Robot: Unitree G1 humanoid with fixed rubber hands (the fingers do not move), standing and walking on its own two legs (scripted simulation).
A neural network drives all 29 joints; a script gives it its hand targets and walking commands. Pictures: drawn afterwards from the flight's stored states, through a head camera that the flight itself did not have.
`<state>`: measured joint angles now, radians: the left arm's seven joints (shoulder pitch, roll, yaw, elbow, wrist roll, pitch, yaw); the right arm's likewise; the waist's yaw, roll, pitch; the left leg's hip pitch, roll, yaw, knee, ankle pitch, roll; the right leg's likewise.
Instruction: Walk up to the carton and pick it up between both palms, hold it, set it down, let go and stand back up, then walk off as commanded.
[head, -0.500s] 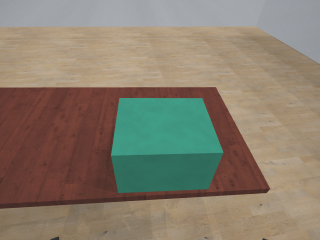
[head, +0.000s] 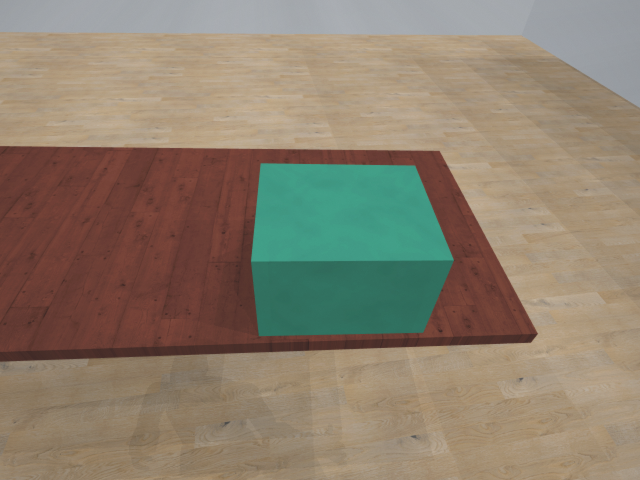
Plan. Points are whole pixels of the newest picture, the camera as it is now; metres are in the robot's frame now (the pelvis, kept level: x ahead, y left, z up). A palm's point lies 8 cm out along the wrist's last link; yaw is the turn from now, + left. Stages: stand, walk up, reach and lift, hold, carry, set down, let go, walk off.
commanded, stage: stand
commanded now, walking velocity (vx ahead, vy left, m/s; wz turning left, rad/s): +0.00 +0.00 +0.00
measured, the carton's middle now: (340, 246) +0.49 -0.04 +0.00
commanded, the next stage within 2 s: walk off in 1.82 s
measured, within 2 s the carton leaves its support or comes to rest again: neither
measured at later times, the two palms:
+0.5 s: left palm out of the picture -0.04 +0.28 -0.12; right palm out of the picture -0.01 -0.30 -0.12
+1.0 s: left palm out of the picture -0.11 +0.26 -0.14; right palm out of the picture -0.09 -0.32 -0.14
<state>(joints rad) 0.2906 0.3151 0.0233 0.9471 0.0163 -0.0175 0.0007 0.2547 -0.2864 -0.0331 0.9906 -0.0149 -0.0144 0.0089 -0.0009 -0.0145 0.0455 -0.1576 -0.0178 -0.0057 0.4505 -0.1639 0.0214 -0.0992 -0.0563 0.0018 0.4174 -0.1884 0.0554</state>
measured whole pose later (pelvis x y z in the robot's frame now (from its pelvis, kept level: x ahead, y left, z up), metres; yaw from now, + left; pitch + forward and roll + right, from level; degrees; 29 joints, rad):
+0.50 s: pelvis -0.06 -0.01 +0.00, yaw +0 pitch -6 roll -1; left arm 0.33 0.32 0.05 0.93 0.03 0.00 0.00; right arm 0.25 -0.31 -0.07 0.97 -0.03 0.01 0.02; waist 0.01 0.01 0.04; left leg -0.31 0.00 -0.02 0.51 -0.23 0.01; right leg -0.27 -0.03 0.00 0.52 -0.33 0.00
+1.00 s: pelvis -0.14 -0.03 -0.03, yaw +4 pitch -6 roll +0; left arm 0.34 0.30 0.08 0.82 0.01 0.01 0.00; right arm 0.36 -0.30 -0.05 0.86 -0.02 0.03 0.00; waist 0.01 -0.02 0.02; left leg -0.24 0.00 -0.06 0.75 -0.41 -0.02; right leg -0.34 -0.01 -0.10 0.74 -0.28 -0.05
